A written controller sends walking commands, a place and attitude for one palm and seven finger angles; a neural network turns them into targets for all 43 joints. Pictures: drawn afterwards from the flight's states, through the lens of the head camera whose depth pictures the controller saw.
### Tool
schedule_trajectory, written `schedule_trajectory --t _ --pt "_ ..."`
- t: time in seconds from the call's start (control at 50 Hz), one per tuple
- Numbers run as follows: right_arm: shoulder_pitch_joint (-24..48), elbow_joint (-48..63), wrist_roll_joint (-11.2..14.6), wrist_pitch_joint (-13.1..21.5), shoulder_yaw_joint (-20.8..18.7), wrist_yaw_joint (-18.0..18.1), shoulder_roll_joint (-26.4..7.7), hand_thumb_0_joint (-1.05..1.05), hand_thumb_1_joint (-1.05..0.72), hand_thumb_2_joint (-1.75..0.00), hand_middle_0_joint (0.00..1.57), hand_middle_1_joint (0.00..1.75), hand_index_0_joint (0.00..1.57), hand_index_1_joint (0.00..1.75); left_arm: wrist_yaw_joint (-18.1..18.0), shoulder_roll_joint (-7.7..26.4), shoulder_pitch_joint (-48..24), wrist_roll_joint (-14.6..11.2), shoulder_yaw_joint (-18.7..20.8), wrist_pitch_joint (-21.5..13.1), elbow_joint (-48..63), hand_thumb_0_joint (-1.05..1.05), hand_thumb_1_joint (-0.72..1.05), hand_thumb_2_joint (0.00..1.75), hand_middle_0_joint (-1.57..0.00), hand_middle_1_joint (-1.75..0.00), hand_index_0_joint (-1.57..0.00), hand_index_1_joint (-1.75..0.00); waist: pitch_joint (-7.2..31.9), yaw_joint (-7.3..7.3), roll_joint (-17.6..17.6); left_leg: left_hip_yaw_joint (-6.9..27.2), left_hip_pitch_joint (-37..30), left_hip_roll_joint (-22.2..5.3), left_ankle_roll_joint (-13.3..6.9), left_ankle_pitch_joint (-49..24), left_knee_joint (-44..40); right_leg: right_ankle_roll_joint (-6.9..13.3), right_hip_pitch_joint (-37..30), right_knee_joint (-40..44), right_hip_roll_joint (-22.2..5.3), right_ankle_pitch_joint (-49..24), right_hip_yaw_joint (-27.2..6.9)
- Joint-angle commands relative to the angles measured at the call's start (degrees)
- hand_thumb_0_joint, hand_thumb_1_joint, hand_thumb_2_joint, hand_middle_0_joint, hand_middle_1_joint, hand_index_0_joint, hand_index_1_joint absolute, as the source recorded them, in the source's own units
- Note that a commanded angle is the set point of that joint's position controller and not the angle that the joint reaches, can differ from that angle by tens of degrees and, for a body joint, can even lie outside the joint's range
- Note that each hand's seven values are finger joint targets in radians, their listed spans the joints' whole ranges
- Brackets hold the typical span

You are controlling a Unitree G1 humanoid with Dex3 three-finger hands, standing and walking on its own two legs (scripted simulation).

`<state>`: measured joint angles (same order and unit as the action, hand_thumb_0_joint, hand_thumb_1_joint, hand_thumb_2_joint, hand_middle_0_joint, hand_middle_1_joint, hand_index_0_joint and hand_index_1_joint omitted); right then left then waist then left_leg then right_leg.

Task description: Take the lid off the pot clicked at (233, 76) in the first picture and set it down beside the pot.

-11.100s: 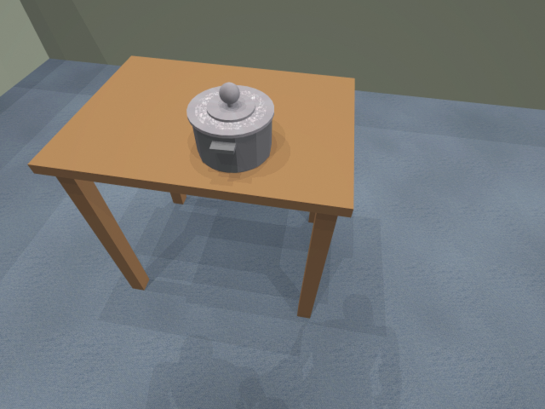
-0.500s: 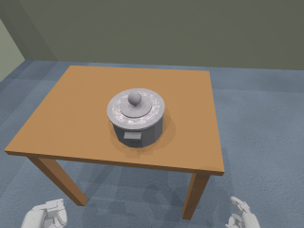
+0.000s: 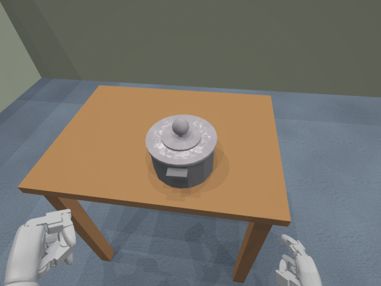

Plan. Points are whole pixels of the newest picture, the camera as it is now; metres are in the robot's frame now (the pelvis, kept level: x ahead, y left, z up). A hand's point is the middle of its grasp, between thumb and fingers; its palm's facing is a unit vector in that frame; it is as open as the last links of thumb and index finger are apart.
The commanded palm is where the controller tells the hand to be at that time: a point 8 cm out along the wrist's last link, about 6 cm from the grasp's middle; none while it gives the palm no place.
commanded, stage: raise the hand higher, near the body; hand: left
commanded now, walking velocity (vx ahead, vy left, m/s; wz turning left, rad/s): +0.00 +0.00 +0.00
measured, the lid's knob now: (180, 126) +0.48 +0.09 +0.08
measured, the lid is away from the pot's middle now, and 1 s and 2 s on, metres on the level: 0.00 0.00 0.00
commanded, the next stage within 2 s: reach forward and open the fingers in 0.02 s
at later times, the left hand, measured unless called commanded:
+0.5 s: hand (48, 233) +0.17 +0.27 +0.10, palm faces -0.16 -0.07 -0.98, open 3.2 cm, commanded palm +0.16 +0.27 +0.16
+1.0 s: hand (48, 189) +0.23 +0.28 +0.14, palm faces -0.12 +0.02 -0.99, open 9.0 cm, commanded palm +0.20 +0.27 +0.20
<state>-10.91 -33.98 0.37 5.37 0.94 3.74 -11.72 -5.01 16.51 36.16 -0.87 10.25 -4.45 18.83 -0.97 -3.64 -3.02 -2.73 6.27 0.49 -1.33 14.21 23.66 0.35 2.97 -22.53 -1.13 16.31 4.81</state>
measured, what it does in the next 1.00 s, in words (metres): stands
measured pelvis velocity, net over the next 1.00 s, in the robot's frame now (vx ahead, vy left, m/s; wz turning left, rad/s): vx -0.04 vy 0.02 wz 0.02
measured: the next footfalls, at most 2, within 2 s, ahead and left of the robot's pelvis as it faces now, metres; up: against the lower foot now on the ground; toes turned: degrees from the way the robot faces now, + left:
none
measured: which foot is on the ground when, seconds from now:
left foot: down 0.00-1.00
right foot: down 0.00-1.00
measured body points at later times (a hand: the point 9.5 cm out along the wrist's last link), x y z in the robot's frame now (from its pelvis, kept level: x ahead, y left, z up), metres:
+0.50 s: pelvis -0.02 +0.00 +0.00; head -0.02 -0.06 +0.44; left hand +0.17 +0.27 +0.15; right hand +0.20 -0.22 -0.10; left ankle -0.01 +0.10 -0.74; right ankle -0.04 -0.11 -0.74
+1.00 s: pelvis -0.04 +0.02 +0.00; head -0.03 -0.03 +0.45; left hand +0.23 +0.28 +0.20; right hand +0.16 -0.21 -0.11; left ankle -0.01 +0.10 -0.74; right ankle -0.04 -0.11 -0.74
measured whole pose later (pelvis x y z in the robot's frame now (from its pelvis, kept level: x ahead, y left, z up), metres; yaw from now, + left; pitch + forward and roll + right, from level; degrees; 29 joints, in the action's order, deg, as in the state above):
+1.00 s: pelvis -0.04 +0.02 +0.00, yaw +1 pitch -1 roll -1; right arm -7.8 -33.7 2.9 -5.8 0.8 0.0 -16.6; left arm 15.0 40.7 2.1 42.3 5.5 -2.5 8.9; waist -1.1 -3.2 -7.8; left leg -2.2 12.6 1.7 -2.9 9.6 22.9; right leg -0.6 9.1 -22.2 -2.3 12.2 5.5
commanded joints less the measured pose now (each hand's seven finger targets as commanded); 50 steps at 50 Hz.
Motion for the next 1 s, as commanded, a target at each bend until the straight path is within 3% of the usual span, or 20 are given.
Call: schedule_trajectory --t 0.0,0.1,0.12,0.14,0.16,0.2,0.26,0.3,0.34,0.44,0.52,0.58,0.6,0.62,0.68,0.7,0.8,0.88,0.94,0.98 --pt "7.86 10.23 0.26 3.14 -1.97 0.03 -5.55 0.00 -0.90 -0.90 0.20 0.30 0.20 0.30 -0.56 7.38 -3.71 -0.56 5.21 -3.83 12.73 0.00 0.90 0.90 -1.30 -1.50 -1.30 -1.50 0.74 0.56 0.16 2.68 -3.19 -1.62 -0.30 -13.64 -2.33 0.37 6.11 4.09 0.06 -11.54 -1.01" --pt "7.43 9.94 0.03 4.04 -1.78 0.06 -5.44 0.00 -0.90 -0.90 0.20 0.30 0.20 0.30 -1.61 10.35 -4.84 -0.79 8.77 -4.62 16.59 0.00 0.90 0.90 -1.30 -1.50 -1.30 -1.50 4.42 -0.12 -0.78 3.27 -4.09 -1.75 0.00 -14.13 -2.16 0.48 4.37 3.52 0.16 -11.56 -1.20" --pt "8.10 10.21 -0.97 0.45 -1.08 -0.71 -10.10 0.00 -0.90 -0.90 0.20 0.30 0.20 0.30 -3.45 22.77 -6.72 24.37 5.98 0.16 18.46 0.00 0.88 0.89 -1.27 -1.49 -1.27 -1.49 3.78 -0.38 -3.83 1.81 2.13 -1.27 -0.39 -16.01 -0.24 0.74 9.61 0.28 1.38 -12.23 -2.34" --pt "9.15 12.47 -0.80 -1.59 -1.56 -1.34 -7.79 0.00 -0.90 -0.90 0.20 0.30 0.20 0.30 -4.47 17.04 -6.38 24.72 5.50 2.98 20.73 0.00 0.86 0.88 -1.25 -1.48 -1.25 -1.48 4.22 -0.78 -5.07 1.42 3.48 -1.47 0.04 -17.09 -0.56 1.59 8.74 -0.61 0.85 -11.87 -0.22" --pt "9.22 12.22 -0.72 -2.61 -1.58 -1.75 -7.74 0.00 -0.90 -0.90 0.20 0.30 0.20 0.30 -4.59 15.55 -7.06 25.37 3.89 4.22 19.68 0.00 0.83 0.88 -1.23 -1.46 -1.23 -1.46 3.09 -0.32 -2.89 1.26 4.14 -1.46 -0.03 -17.61 -0.33 1.70 9.63 -0.91 1.01 -11.81 0.06" --pt "10.80 12.31 -0.11 -5.29 -1.81 -2.67 -8.20 0.00 -0.90 -0.90 0.20 0.30 0.20 0.30 -3.90 17.86 -3.90 35.52 3.45 7.57 14.56 0.00 0.78 0.90 -1.19 -1.41 -1.19 -1.41 2.92 -1.44 -1.33 0.76 5.81 -1.48 0.11 -13.57 -0.40 2.33 10.12 -0.63 1.84 -8.49 -2.04" --pt "13.01 13.30 0.13 -9.05 -1.79 -3.19 -9.58 0.00 -0.90 -0.90 0.20 0.30 0.20 0.30 -2.12 24.98 -7.24 43.49 5.25 10.25 15.42 0.00 0.68 0.96 -1.19 -1.23 -1.19 -1.23 8.28 -1.98 -0.36 1.06 5.31 -1.05 -0.32 -12.48 0.20 2.13 7.88 -1.15 1.51 -8.80 -3.60" --pt "14.25 13.98 0.82 -9.49 -1.66 -3.20 -9.62 0.00 -0.90 -0.90 0.20 0.30 0.20 0.30 -0.21 28.19 -11.66 46.15 5.36 11.07 17.83 0.00 0.61 1.00 -1.18 -1.15 -1.18 -1.15 13.14 -1.60 -2.41 1.74 3.72 -1.19 -0.59 -12.72 0.52 1.67 6.02 -1.29 0.84 -9.75 -3.90" --pt "13.96 12.81 1.21 -9.59 -1.96 -2.97 -9.68 0.00 -0.90 -0.90 0.20 0.30 0.20 0.30 2.52 29.70 -11.23 46.70 5.15 10.84 15.08 0.00 0.54 1.04 -1.15 -1.07 -1.15 -1.07 14.68 -1.30 -1.21 2.42 2.04 -1.12 -1.10 -15.13 0.97 0.82 5.40 -0.70 0.29 -13.12 -3.85" --pt "12.59 11.55 2.23 -9.32 -2.31 -2.54 -10.00 0.00 -0.90 -0.90 0.20 0.30 0.20 0.30 11.67 29.66 -16.22 43.17 2.01 8.74 7.20 0.00 0.38 1.14 -1.10 -0.90 -1.10 -0.90 6.00 1.27 4.50 2.62 3.50 -0.16 -2.08 -13.79 0.07 -0.64 8.40 1.92 0.16 -15.26 -2.43" --pt "12.91 11.32 1.94 -8.26 -1.80 -1.46 -10.13 0.00 -0.90 -0.90 0.20 0.30 0.20 0.30 16.33 38.14 -28.25 43.15 6.49 5.23 8.63 0.00 0.26 1.19 -1.05 -0.76 -1.05 -0.76 8.35 0.97 1.54 3.08 1.49 0.39 -2.54 -14.46 -0.40 -0.99 7.28 2.75 -0.45 -15.75 -2.68" --pt "13.95 12.30 1.70 -6.68 -1.60 -1.36 -9.50 0.00 -0.90 -0.90 0.20 0.30 0.20 0.30 17.08 40.35 -31.15 43.03 9.40 2.03 11.57 0.00 0.17 1.21 -1.01 -0.65 -1.01 -0.65 11.91 -0.06 -3.93 4.00 -1.56 0.55 -2.30 -18.27 -0.31 -0.36 5.54 3.08 0.18 -17.64 -2.68" --pt "11.59 12.07 1.46 -6.71 -1.74 -1.58 -8.80 0.00 -0.90 -0.90 0.20 0.30 0.20 0.30 17.35 36.57 -27.45 42.14 7.23 1.57 8.47 0.00 0.15 1.22 -1.00 -0.61 -1.00 -0.61 11.50 0.09 -2.42 3.67 -1.36 0.75 -2.24 -18.43 -0.41 -0.53 4.89 2.91 -0.07 -17.17 -1.62" --pt "10.56 10.79 1.46 -7.46 -2.10 -1.97 -9.62 0.00 -0.90 -0.90 0.20 0.30 0.20 0.30 17.51 38.29 -26.33 42.21 9.43 1.36 5.20 0.00 0.12 1.22 -0.99 -0.58 -0.99 -0.58 10.00 -0.23 -1.78 3.60 -1.04 0.70 -2.03 -18.33 -0.86 -0.40 6.04 3.68 0.11 -16.82 -1.44" --pt "11.36 10.50 2.25 -8.77 -2.51 -3.44 -10.46 0.00 -0.90 -0.90 0.20 0.30 0.20 0.30 18.46 34.94 -26.26 41.67 8.26 3.00 -2.77 0.00 0.04 1.24 -0.95 -0.47 -0.95 -0.47 4.03 0.26 1.51 3.30 2.35 0.67 -1.54 -14.59 -1.64 0.05 8.34 4.73 0.93 -14.30 -1.38" --pt "11.46 11.02 2.46 -9.21 -2.61 -3.68 -10.52 0.00 -0.90 -0.90 0.20 0.30 0.20 0.30 18.80 33.44 -30.13 41.27 5.26 3.20 -1.40 0.00 0.01 1.25 -0.94 -0.44 -0.94 -0.44 5.05 0.80 2.01 2.85 2.70 0.72 -1.53 -12.80 -2.41 -0.25 7.37 4.64 0.40 -12.36 -1.08" --pt "12.82 12.40 1.88 -6.33 -2.45 -3.33 -9.40 0.00 -0.90 -0.90 0.20 0.30 0.20 0.30 18.34 36.73 -42.92 42.04 3.52 0.59 11.00 0.00 -0.14 1.31 -0.87 -0.26 -0.87 -0.26 17.33 0.36 -4.01 4.22 -3.52 1.04 -2.11 -14.44 -2.02 -0.17 3.90 3.31 0.05 -11.78 -2.01" --pt "11.13 9.61 2.10 -7.40 -2.60 -3.31 -10.72 0.00 -0.90 -0.90 0.20 0.30 0.20 0.30 17.34 44.39 -41.71 44.29 13.00 2.04 -2.27 0.00 -0.25 1.34 -0.82 -0.12 -0.82 -0.12 10.41 -0.38 -0.80 4.69 0.76 0.73 -1.62 -12.57 -2.89 0.68 5.50 4.12 1.02 -9.78 -1.65" --pt "11.75 10.18 2.93 -8.68 -2.43 -3.75 -10.89 0.00 -0.90 -0.90 0.20 0.30 0.20 0.30 17.97 37.63 -47.73 42.74 6.02 3.98 -5.90 0.00 -0.29 1.36 -0.81 -0.08 -0.81 -0.08 6.76 0.52 0.25 4.35 2.81 0.58 -1.06 -10.02 -4.18 0.50 7.78 4.01 0.68 -7.14 -0.65" --pt "13.47 12.58 3.21 -7.53 -2.65 -4.69 -10.41 0.00 -0.90 -0.90 0.20 0.30 0.20 0.30 19.01 31.25 -46.53 41.03 0.65 4.63 -1.71 0.00 -0.29 1.37 -0.81 -0.08 -0.81 -0.08 9.73 0.75 -2.05 4.62 -0.20 0.97 -1.24 -11.97 -2.91 0.82 7.69 2.94 1.08 -9.39 -1.17"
